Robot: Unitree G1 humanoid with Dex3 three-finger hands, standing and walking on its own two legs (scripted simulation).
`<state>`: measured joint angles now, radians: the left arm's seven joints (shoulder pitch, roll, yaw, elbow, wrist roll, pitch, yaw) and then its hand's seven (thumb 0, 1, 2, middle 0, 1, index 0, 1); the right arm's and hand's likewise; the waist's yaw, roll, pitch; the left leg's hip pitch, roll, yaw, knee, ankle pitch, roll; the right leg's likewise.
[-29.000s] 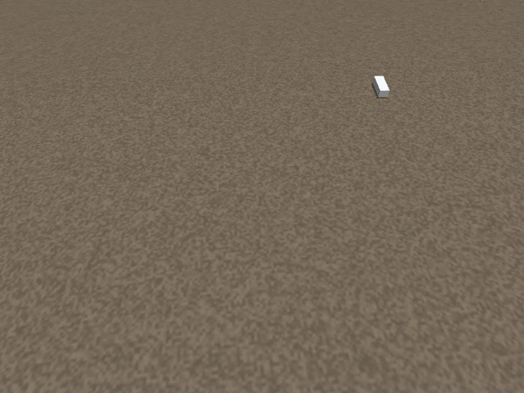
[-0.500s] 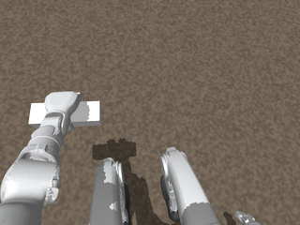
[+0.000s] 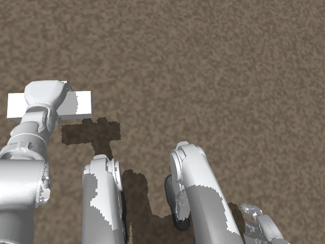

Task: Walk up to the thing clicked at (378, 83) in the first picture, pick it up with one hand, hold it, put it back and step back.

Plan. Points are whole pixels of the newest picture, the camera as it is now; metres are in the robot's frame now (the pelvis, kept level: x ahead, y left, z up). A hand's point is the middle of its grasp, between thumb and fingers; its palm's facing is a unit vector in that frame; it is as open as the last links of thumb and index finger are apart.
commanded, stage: crouch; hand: left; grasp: from above
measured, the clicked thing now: (54, 106) +0.47 +0.25 -0.20
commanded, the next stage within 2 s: lower in 0.62 s
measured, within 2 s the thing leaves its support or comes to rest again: neither
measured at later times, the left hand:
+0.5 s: hand (60, 106) +0.48 +0.25 -0.23, palm faces -0.47 -0.01 -0.88, open 9.5 cm
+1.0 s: hand (63, 109) +0.48 +0.25 -0.27, palm faces -0.49 -0.01 -0.87, open 9.5 cm
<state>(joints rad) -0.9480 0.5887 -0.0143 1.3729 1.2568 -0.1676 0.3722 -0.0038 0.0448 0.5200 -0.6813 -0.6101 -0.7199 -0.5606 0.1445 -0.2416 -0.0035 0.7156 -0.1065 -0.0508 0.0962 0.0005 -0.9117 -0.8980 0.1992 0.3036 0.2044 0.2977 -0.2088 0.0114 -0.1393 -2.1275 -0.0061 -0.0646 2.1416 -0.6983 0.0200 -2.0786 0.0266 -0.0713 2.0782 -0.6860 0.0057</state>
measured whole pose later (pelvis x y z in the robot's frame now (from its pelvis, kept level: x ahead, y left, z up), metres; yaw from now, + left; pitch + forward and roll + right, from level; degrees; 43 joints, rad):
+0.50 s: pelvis -0.01 +0.00 -0.06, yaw -2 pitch +36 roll -7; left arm -1.05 0.73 0.04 1.50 1.29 -0.21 0.39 0.00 0.07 0.49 -0.67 -0.62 -0.70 -0.57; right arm 0.18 -0.26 0.08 0.73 -0.14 -0.05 0.11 0.00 -0.91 -0.90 0.20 0.30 0.20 0.30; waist -0.27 0.00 -0.06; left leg -2.28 0.00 -0.10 2.34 -0.69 0.01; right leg -2.23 0.04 -0.11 2.26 -0.66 0.00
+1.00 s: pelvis -0.01 +0.00 -0.08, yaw -4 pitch +35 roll -9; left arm -1.08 0.79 0.02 1.56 1.31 -0.23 0.40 0.00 0.07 0.48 -0.69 -0.59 -0.72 -0.54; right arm 0.16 -0.28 0.14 0.70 -0.15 -0.05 0.12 0.00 -0.91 -0.90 0.20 0.30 0.20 0.30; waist -0.30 -0.04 -0.01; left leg -2.33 0.00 -0.13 2.42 -0.70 0.02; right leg -2.26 0.04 -0.14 2.31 -0.67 0.01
